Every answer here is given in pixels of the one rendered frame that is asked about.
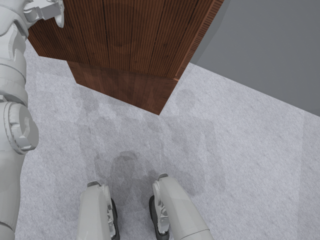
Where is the right robot thigh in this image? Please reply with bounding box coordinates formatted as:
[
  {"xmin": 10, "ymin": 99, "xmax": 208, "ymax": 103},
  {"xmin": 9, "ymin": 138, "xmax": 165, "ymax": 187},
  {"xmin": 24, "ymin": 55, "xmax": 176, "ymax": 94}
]
[{"xmin": 152, "ymin": 176, "xmax": 214, "ymax": 240}]

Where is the robot right shin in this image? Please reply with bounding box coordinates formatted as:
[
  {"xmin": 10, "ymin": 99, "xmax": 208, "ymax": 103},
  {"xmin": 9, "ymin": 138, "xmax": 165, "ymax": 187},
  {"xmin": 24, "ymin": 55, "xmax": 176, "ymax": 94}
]
[{"xmin": 154, "ymin": 173, "xmax": 177, "ymax": 234}]

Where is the left robot upper arm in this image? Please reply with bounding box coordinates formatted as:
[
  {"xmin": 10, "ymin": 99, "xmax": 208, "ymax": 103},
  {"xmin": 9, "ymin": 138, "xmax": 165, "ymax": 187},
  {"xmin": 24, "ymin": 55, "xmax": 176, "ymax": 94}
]
[{"xmin": 0, "ymin": 101, "xmax": 39, "ymax": 240}]

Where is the left robot hand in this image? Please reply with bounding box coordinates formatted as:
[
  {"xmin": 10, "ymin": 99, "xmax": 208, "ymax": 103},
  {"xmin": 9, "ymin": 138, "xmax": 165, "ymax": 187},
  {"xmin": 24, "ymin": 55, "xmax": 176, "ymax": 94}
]
[{"xmin": 0, "ymin": 0, "xmax": 65, "ymax": 29}]

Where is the cupboard door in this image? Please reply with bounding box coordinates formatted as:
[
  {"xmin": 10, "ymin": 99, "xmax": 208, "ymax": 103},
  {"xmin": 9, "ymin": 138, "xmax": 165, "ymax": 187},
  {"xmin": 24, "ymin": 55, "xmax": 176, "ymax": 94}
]
[{"xmin": 27, "ymin": 0, "xmax": 213, "ymax": 79}]

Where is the robot left forearm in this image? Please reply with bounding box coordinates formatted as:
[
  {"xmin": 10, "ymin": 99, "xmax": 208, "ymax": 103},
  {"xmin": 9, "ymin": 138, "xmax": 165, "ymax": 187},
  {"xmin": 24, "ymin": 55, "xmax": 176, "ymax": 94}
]
[{"xmin": 0, "ymin": 6, "xmax": 29, "ymax": 108}]

